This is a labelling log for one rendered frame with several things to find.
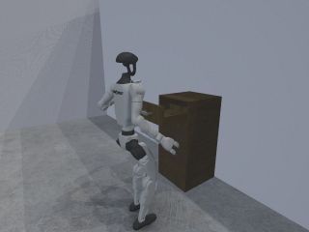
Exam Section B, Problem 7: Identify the right robot forearm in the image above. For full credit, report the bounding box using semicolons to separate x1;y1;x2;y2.
136;116;165;144

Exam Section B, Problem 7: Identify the cabinet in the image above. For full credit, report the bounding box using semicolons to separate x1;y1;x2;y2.
158;91;222;192

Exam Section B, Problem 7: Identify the robot right hand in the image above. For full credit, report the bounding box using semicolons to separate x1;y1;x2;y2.
161;137;180;155

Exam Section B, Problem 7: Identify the left robot forearm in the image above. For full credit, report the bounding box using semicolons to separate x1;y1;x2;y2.
99;98;114;106

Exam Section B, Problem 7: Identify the robot right upper arm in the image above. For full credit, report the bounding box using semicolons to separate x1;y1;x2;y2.
129;83;145;127

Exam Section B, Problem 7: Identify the robot right foot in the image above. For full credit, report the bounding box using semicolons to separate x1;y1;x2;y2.
132;213;156;231

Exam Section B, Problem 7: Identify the drawer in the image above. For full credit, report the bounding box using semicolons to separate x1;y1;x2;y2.
140;101;187;128

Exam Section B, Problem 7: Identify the robot left hand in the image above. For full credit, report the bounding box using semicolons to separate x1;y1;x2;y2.
133;79;141;85

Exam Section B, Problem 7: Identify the robot left upper arm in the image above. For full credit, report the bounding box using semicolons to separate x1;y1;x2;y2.
97;81;117;111

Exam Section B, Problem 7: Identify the handle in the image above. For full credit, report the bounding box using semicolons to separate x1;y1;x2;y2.
140;110;153;116

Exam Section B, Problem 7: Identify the robot head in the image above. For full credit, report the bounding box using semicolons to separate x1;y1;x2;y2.
116;52;138;84

